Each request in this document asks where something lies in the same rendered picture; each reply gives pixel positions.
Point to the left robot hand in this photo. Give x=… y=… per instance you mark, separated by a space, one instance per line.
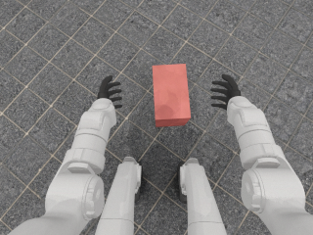
x=105 y=93

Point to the right robot upper arm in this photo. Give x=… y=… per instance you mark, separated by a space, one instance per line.
x=276 y=196

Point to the robot left forearm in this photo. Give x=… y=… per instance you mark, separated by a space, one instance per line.
x=86 y=155

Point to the right robot thigh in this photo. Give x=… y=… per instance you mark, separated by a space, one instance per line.
x=203 y=214

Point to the right robot hand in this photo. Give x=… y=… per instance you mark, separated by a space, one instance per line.
x=232 y=91

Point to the left robot upper arm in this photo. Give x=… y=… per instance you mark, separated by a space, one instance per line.
x=72 y=201

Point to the robot right forearm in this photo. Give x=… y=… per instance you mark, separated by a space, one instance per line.
x=257 y=145

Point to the carton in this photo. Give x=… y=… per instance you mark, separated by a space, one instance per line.
x=171 y=95

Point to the left robot foot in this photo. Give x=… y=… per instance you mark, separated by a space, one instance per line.
x=137 y=195

